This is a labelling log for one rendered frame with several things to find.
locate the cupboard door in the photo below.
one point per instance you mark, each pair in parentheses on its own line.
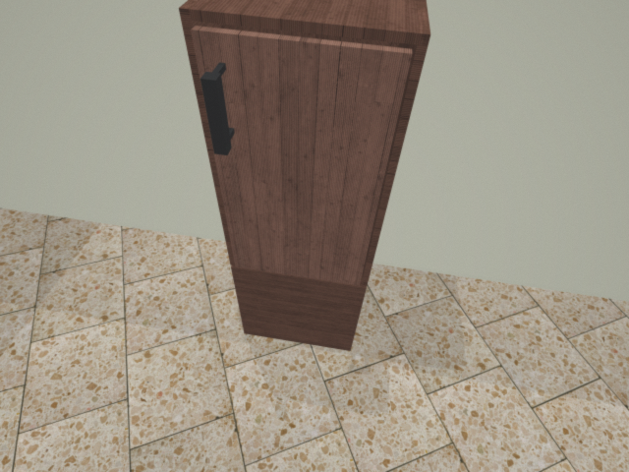
(314,121)

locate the handle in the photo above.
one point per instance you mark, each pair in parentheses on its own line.
(213,94)

